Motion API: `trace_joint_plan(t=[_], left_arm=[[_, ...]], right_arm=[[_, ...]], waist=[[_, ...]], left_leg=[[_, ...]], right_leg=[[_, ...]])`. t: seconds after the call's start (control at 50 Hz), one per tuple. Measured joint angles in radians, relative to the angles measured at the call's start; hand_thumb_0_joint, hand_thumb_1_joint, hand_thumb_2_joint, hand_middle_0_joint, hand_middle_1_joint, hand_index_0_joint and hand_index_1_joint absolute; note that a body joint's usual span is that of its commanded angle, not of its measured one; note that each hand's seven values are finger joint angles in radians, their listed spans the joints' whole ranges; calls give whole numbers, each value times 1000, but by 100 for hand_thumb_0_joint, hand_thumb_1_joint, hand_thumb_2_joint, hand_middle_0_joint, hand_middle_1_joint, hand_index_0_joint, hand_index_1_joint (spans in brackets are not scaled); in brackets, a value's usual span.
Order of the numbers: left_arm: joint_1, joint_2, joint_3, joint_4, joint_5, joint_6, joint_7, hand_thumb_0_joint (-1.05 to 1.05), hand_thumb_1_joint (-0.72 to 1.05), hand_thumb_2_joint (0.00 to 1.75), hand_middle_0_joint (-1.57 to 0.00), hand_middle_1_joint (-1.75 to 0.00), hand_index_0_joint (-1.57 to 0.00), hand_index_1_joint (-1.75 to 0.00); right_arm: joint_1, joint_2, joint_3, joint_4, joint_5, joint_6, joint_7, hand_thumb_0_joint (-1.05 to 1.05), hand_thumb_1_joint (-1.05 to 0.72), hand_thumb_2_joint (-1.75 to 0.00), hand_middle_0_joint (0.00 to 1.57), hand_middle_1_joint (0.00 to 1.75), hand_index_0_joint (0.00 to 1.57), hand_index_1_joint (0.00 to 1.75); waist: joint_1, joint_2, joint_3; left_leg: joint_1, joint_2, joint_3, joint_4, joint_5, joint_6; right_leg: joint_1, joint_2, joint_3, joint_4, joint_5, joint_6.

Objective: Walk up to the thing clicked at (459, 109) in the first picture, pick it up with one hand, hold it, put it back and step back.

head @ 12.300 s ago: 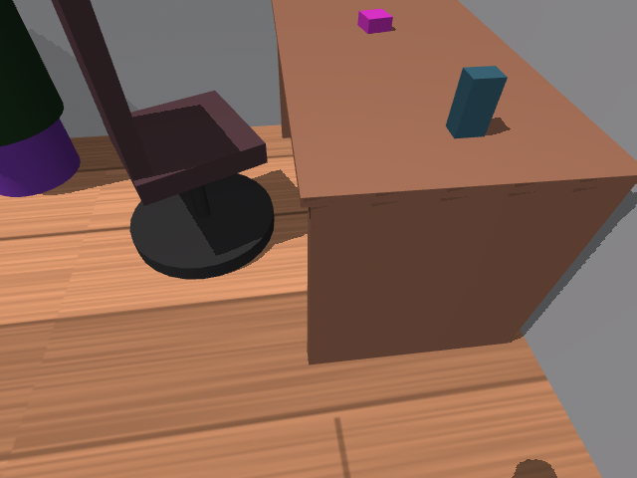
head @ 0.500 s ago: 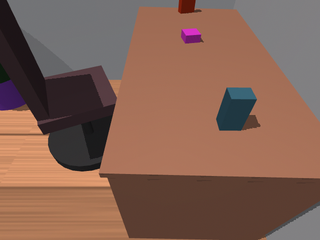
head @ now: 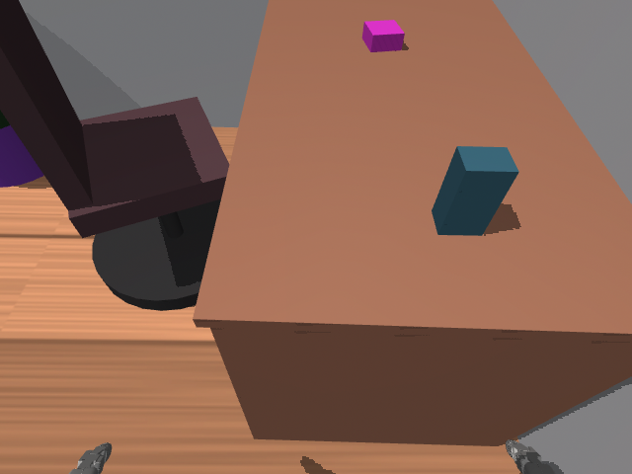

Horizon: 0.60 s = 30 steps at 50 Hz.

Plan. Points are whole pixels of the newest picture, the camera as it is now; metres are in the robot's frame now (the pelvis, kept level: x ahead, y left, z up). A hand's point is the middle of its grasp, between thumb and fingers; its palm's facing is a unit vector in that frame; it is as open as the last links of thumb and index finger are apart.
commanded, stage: rise first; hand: right
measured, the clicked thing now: (470, 193) +0.53 -0.24 +0.04
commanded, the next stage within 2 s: go down in 1.68 s
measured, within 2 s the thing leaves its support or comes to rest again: neither
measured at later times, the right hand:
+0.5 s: hand (549, 425) +0.20 -0.26 -0.01, palm faces +0.30 +0.89 -0.36, open 17.4 cm
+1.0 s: hand (614, 417) +0.19 -0.27 +0.08, palm faces +0.36 +0.85 -0.39, open 17.7 cm
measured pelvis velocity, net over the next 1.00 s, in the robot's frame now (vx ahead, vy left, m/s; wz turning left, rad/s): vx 0.01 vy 0.00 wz -0.02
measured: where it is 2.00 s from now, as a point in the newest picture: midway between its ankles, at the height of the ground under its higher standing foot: outside the picture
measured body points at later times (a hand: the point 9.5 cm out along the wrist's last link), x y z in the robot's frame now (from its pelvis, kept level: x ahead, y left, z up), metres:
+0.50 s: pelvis +0.02 +0.00 +0.00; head +0.01 +0.01 +0.45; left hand +0.19 +0.26 -0.07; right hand +0.18 -0.31 +0.01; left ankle +0.00 +0.10 -0.74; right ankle +0.00 -0.12 -0.74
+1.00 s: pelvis +0.01 +0.00 +0.00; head +0.00 +0.01 +0.45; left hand +0.17 +0.27 -0.08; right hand +0.16 -0.32 +0.11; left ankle +0.00 +0.10 -0.74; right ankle +0.00 -0.12 -0.74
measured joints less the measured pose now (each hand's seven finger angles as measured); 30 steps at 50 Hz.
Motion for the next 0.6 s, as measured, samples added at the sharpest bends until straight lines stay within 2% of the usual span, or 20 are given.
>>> trace_joint_plan(t=[0.04,0.12,0.24,0.36,0.46,0.6], left_arm=[[-18,-14,13,-45,-3,-9,14,1,66,66,-9,-15,-9,-15],[-18,-44,45,-95,21,-1,19,1,46,45,-6,-10,-6,-9],[71,-62,48,-203,25,27,34,0,12,23,-4,-6,-5,-5],[159,-67,38,-355,26,32,50,0,-22,11,-5,-5,-5,-5],[186,-63,37,-437,31,12,56,0,-41,7,-5,-5,-5,-5],[198,-80,64,-401,34,11,27,-1,-52,5,-5,-5,-4,-5]], right_arm=[[-20,9,-28,-49,2,-5,-12,1,-66,-66,12,16,12,15],[10,17,-78,-173,-10,-11,-20,0,-42,-45,9,11,9,10],[134,2,-90,-353,-6,16,-34,0,-2,-22,6,7,7,6],[224,-6,-105,-536,-8,22,-47,0,33,-10,5,7,6,6],[270,-7,-124,-698,-10,4,-53,-1,49,-5,4,7,5,6],[334,-5,-162,-855,-6,-13,-26,-1,57,-2,4,7,5,6]], waist=[[-1,3,-9],[-10,6,-53],[-13,-7,-101],[-20,-13,-86],[-28,-13,-75],[-36,-22,-83]], left_leg=[[-34,3,1,24,-6,0],[-54,3,-1,28,-8,1],[-8,2,1,0,-11,0],[33,7,6,-10,-17,-2],[65,10,9,-18,-20,-2],[88,11,12,-24,-23,-4]], right_leg=[[-32,2,1,18,-2,0],[-50,2,-1,21,-4,0],[-9,2,1,2,-12,-1],[32,8,6,-13,-13,-3],[64,11,9,-25,-12,-3],[84,12,13,-28,-16,-4]])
